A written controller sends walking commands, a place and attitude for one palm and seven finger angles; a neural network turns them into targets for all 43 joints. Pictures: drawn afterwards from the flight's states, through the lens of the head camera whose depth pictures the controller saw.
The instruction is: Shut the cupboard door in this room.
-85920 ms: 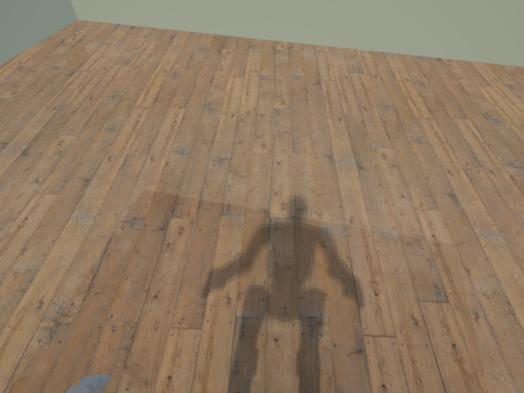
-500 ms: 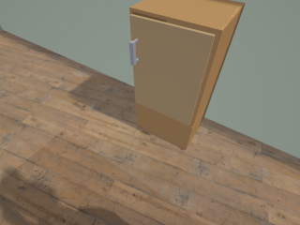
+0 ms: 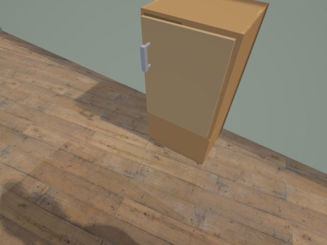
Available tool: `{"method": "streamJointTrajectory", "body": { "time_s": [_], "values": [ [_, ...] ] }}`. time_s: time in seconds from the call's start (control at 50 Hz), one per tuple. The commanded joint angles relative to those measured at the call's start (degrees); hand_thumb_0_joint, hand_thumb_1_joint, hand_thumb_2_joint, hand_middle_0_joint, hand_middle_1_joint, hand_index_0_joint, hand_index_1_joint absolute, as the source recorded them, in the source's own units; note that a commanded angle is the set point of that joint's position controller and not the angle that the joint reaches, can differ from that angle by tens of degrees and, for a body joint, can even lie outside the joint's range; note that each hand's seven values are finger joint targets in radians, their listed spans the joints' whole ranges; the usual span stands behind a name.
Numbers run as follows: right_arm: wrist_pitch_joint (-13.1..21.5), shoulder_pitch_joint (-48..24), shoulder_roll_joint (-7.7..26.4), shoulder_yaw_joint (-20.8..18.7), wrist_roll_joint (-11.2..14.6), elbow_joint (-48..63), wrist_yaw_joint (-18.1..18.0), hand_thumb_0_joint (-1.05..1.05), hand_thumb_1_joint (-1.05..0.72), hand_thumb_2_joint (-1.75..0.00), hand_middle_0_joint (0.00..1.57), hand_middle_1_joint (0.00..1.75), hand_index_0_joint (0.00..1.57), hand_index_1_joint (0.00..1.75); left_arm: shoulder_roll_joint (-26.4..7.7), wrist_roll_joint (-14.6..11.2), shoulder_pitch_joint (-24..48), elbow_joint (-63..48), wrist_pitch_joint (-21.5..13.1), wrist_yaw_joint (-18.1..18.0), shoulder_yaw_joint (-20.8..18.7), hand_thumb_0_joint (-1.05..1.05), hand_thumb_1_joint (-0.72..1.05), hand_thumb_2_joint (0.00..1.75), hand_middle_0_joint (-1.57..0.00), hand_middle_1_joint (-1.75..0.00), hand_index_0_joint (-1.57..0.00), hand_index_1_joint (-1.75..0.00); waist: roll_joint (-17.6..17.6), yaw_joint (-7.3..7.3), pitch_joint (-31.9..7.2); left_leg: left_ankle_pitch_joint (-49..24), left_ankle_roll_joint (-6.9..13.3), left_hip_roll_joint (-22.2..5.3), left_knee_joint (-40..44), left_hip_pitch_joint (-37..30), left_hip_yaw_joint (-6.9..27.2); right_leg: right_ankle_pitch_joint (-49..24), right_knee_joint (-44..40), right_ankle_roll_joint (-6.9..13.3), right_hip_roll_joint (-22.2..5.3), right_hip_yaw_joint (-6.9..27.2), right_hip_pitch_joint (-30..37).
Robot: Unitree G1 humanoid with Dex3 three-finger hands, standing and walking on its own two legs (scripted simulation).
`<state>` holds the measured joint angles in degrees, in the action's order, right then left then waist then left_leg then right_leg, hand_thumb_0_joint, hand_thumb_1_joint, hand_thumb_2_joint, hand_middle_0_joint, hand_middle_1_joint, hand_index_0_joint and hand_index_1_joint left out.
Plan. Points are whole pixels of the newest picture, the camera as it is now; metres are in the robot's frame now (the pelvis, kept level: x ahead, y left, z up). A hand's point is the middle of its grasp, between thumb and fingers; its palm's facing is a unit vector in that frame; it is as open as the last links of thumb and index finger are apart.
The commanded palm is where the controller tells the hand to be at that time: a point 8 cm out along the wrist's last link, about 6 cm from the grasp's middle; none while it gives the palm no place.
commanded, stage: walk to a spot facing it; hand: left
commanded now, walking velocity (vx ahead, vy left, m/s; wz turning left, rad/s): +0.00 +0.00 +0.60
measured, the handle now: (146, 57) +0.92 +0.13 -0.03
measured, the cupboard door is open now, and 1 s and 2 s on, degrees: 2 2 2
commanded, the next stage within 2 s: none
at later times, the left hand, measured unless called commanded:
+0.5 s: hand out of the picture +0.01 +0.24 -0.18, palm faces +0.28 -0.93 -0.24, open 7.4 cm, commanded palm none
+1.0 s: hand out of the picture -0.06 +0.14 -0.16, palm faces +0.56 -0.77 -0.29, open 7.4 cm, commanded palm none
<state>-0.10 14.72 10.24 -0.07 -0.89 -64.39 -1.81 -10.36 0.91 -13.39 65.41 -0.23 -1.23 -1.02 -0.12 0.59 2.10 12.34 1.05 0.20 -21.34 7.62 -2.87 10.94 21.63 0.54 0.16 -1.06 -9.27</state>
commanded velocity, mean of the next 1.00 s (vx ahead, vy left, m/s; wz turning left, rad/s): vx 0.00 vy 0.00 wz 0.60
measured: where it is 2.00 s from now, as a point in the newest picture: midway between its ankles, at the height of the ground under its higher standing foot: outside the picture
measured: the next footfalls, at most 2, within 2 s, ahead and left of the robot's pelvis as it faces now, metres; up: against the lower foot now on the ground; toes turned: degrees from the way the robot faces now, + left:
right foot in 0.74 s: +0.07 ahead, -0.14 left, +0.00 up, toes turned +27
left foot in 1.18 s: -0.07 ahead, +0.08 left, +0.00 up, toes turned +47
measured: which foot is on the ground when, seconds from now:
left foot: down 0.00-0.74, up 0.76-1.00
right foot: down 0.00-0.30, up 0.32-0.72, down 0.74-1.00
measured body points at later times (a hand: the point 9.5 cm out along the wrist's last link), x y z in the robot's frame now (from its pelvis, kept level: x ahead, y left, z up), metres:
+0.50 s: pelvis -0.02 +0.01 +0.00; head +0.03 +0.04 +0.44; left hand +0.00 +0.28 -0.16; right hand +0.07 -0.22 -0.15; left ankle -0.01 +0.10 -0.75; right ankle -0.01 -0.15 -0.67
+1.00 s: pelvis +0.00 -0.06 +0.00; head +0.05 -0.05 +0.44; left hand -0.09 +0.18 -0.14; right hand +0.20 -0.25 -0.16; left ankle -0.11 +0.06 -0.66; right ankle +0.04 -0.16 -0.75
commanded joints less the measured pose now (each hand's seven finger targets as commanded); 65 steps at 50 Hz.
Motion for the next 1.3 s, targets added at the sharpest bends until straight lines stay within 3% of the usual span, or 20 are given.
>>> {"method": "streamJointTrajectory", "body": {
  "time_s": [0.0,0.22,0.26,0.28,0.32,0.4,0.56,0.66,0.68,0.7,0.72,0.76,0.8,0.86,1.04,1.12,1.16,1.18,1.22,1.28],
  "values": [
    [-0.11,3.23,4.87,-1.07,0.12,2.15,-0.08,0.0,-0.9,-0.9,0.2,0.3,0.2,0.3,-6.48,-0.28,-4.38,-2.33,0.12,-0.92,-1.59,0.0,0.9,0.9,-0.2,-0.3,-0.2,-0.3,0.52,-0.71,1.69,-8.18,0.56,-5.41,0.6,5.26,6.42,-6.6,0.52,1.12,-7.42,2.95,0.58],
    [-2.27,1.4,4.96,-3.73,-0.14,8.12,1.16,0.0,-0.9,-0.9,0.2,0.3,0.2,0.3,-11.08,0.85,0.44,-10.05,1.1,-1.47,-5.13,0.0,0.9,0.9,-0.2,-0.3,-0.2,-0.3,9.43,0.18,-0.08,12.24,-1.41,-3.14,-17.74,11.22,2.34,-8.12,2.48,8.62,-21.57,3.65,-3.47],
    [-1.61,5.29,7.39,-4.21,-0.36,8.09,1.59,0.0,-0.9,-0.9,0.2,0.3,0.2,0.3,-8.94,0.59,1.59,-11.79,1.63,-1.12,-5.13,0.0,0.9,0.9,-0.2,-0.3,-0.2,-0.3,-4.05,2.07,-1.19,-6.26,1.41,-8.66,-3.93,4.6,12.68,1.3,15.81,1.86,-13.32,-5.13,-10.54],
    [-1.23,7.35,11.6,-5.09,-1.26,8.21,1.09,0.0,-0.9,-0.9,0.2,0.3,0.2,0.3,-6.24,-0.04,2.08,-13.32,2.03,-0.96,-4.6,0.0,0.9,0.9,-0.2,-0.3,-0.2,-0.3,-19.74,2.98,0.39,-19.49,6.4,-18.15,3.57,2.62,31.01,18.82,28.69,-2.82,-3.91,-7.87,-18.7],
    [-1.62,7.79,11.76,-5.04,-1.12,7.34,-0.03,0.0,-0.9,-0.9,0.2,0.3,0.2,0.3,-7.43,0.81,5.88,-14.16,3.0,-1.3,-4.79,0.0,0.9,0.9,-0.2,-0.3,-0.2,-0.3,-13.9,2.7,2.61,-12.27,5.86,-17.32,7.37,4.98,30.75,18.36,40.44,-1.69,-4.36,2.85,-23.0],
    [-0.76,3.02,11.2,-4.81,-0.87,10.12,-0.57,0.0,-0.9,-0.9,0.2,0.3,0.2,0.3,-7.67,0.62,3.7,-13.9,1.85,-0.25,-4.88,0.0,0.9,0.9,-0.2,-0.3,-0.2,-0.3,-4.1,0.47,-2.68,-14.08,6.57,-12.42,3.96,-0.02,24.54,9.49,42.77,-3.68,-3.7,3.43,-23.86],
    [-1.44,3.28,12.71,-6.05,-1.0,11.46,-0.04,0.0,-0.9,-0.9,0.2,0.3,0.2,0.3,-7.83,0.42,6.7,-17.27,1.77,-0.16,-4.36,0.0,0.9,0.9,-0.2,-0.3,-0.2,-0.3,-9.39,2.12,-5.33,-13.75,8.49,-10.15,2.36,-2.4,28.04,12.61,30.24,-4.82,-1.11,2.76,-21.05],
    [-2.32,-2.2,13.77,-6.87,-0.86,14.31,0.45,0.0,-0.9,-0.9,0.2,0.3,0.2,0.3,-9.04,-0.13,0.48,-16.64,1.62,-0.49,-4.38,0.0,0.9,0.9,-0.2,-0.3,-0.2,-0.3,-10.47,-1.03,-5.7,-9.14,6.01,-6.73,-0.92,9.18,28.72,8.67,11.06,-3.44,1.69,2.04,-3.9],
    [-2.47,-3.79,12.74,-6.92,-0.48,15.12,0.67,0.0,-0.9,-0.9,0.2,0.3,0.2,0.3,-9.75,-0.12,-2.67,-15.97,1.4,-0.65,-4.9,0.0,0.9,0.9,-0.2,-0.3,-0.2,-0.3,-7.37,-2.62,-6.28,-1.85,4.0,-4.43,-2.47,15.44,27.1,3.76,3.85,-3.17,0.65,1.71,3.62],
    [-2.64,-3.01,9.94,-6.83,0.1,15.45,1.08,0.0,-0.9,-0.9,0.2,0.3,0.2,0.3,-13.28,0.55,-4.24,-15.96,0.92,-0.96,-5.64,0.0,0.9,0.9,-0.2,-0.3,-0.2,-0.3,2.82,-3.16,-6.2,9.6,0.45,0.92,-10.95,24.28,21.02,9.91,-5.12,-0.65,-8.64,10.72,10.41],
    [-2.4,-2.4,7.32,-6.67,0.06,16.26,1.17,0.0,-0.9,-0.9,0.2,0.3,0.2,0.3,-17.79,1.32,-2.38,-17.04,0.72,-1.26,-6.23,0.0,0.9,0.9,-0.2,-0.3,-0.2,-0.3,17.89,-3.29,-3.89,19.07,-3.57,8.09,-29.2,30.72,8.99,15.24,-11.31,6.39,-24.84,29.87,7.0],
    [-3.06,-0.48,9.54,-7.02,-1.04,16.03,2.18,0.0,-0.9,-0.9,0.2,0.3,0.2,0.3,-14.87,0.62,6.6,-19.82,1.43,-1.48,-4.76,0.0,0.9,0.9,-0.2,-0.3,-0.2,-0.3,5.78,1.68,0.76,17.71,-2.56,3.25,-46.05,26.3,10.08,13.22,-9.75,8.9,-24.89,21.04,-7.45],
    [-3.65,-1.13,9.3,-6.74,-0.89,14.4,2.64,0.0,-0.9,-0.9,0.2,0.3,0.2,0.3,-11.25,0.48,7.23,-19.39,0.56,-1.38,-4.41,0.0,0.9,0.9,-0.2,-0.3,-0.2,-0.3,11.92,2.4,1.19,11.82,-3.5,0.06,-50.93,26.51,7.88,1.8,-5.72,7.18,-18.27,13.17,-5.93],
    [-3.57,-3.07,8.09,-5.96,-0.22,15.19,3.19,0.0,-0.9,-0.9,0.2,0.3,0.2,0.3,-10.6,0.46,3.09,-18.59,-0.21,-1.38,-4.31,0.0,0.9,0.9,-0.2,-0.3,-0.2,-0.3,10.33,1.3,-1.07,9.65,-4.68,-0.32,-47.61,26.41,5.01,-17.05,-0.98,6.14,-16.66,4.58,0.99],
    [-2.96,-10.95,5.83,-4.29,0.14,16.96,3.09,0.0,-0.9,-0.9,0.2,0.3,0.2,0.3,-13.05,1.14,-6.66,-15.87,0.06,-1.25,-5.9,0.0,0.9,0.9,-0.2,-0.3,-0.2,-0.3,13.75,-3.52,-2.82,15.1,-3.75,-0.9,-25.09,20.07,-0.99,-33.11,5.08,6.52,-20.21,-0.04,9.92],
    [-1.89,-3.56,7.91,-4.81,0.0,15.35,2.97,0.0,-0.9,-0.9,0.2,0.3,0.2,0.3,-12.99,0.51,-4.52,-16.18,0.34,-0.74,-6.24,0.0,0.9,0.9,-0.2,-0.3,-0.2,-0.3,8.77,0.9,-5.18,1.79,-1.88,-0.15,-5.17,1.98,-1.86,-22.74,14.48,1.64,-19.16,-5.87,0.41],
    [-1.33,4.55,18.84,-7.47,-0.76,13.86,2.46,0.0,-0.9,-0.9,0.2,0.3,0.2,0.3,-7.42,0.17,-1.7,-19.87,0.69,0.17,-4.41,0.0,0.9,0.9,-0.2,-0.3,-0.2,-0.3,-19.05,5.61,-9.07,-15.41,8.66,-21.57,1.34,-14.62,27.78,27.19,37.75,-4.89,-6.91,-8.98,-25.77],
    [-1.66,7.15,19.09,-7.34,-0.83,12.63,1.99,0.0,-0.9,-0.9,0.2,0.3,0.2,0.3,-8.35,0.68,3.32,-21.68,1.18,0.13,-4.2,0.0,0.9,0.9,-0.2,-0.3,-0.2,-0.3,-13.58,7.08,-7.0,-7.67,12.42,-23.9,3.24,-11.38,28.73,27.48,42.05,-3.8,-7.46,-2.92,-29.39],
    [-1.14,1.27,15.66,-6.2,-1.17,14.49,1.35,0.0,-0.9,-0.9,0.2,0.3,0.2,0.3,-8.97,1.14,5.59,-20.81,1.09,0.84,-4.99,0.0,0.9,0.9,-0.2,-0.3,-0.2,-0.3,-14.14,4.67,0.41,14.83,9.77,-17.23,6.79,0.0,25.61,18.62,42.68,-3.3,-8.25,-0.71,-28.73],
    [0.16,-2.36,13.4,-5.26,-0.95,15.55,0.99,0.0,-0.9,-0.9,0.2,0.3,0.2,0.3,-9.29,1.09,2.77,-18.69,0.46,2.26,-4.96,0.0,0.9,0.9,-0.2,-0.3,-0.2,-0.3,-10.1,1.82,1.67,12.35,8.08,-12.98,7.26,1.0,21.36,10.62,41.84,-3.97,-6.9,-0.24,-28.41]
  ]
}}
